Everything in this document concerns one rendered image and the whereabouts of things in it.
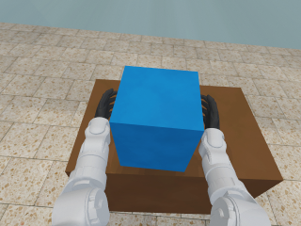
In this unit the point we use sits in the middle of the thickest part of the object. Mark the pedestal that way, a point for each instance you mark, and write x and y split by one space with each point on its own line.
141 190

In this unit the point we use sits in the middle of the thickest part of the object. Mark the robot left upper arm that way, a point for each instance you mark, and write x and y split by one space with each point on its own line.
82 207

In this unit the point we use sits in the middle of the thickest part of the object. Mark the carton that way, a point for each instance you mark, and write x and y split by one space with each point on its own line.
157 119

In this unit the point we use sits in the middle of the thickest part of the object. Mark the robot right hand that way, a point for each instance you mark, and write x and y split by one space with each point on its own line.
211 118

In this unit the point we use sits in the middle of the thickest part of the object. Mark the robot left hand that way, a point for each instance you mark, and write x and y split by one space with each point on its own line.
104 106

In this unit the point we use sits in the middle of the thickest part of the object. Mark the right robot forearm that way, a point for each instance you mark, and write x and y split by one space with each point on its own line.
218 170

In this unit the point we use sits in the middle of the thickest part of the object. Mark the robot right upper arm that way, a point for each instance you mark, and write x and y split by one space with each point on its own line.
230 211

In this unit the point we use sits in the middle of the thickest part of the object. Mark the left robot forearm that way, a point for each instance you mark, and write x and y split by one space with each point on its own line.
92 159

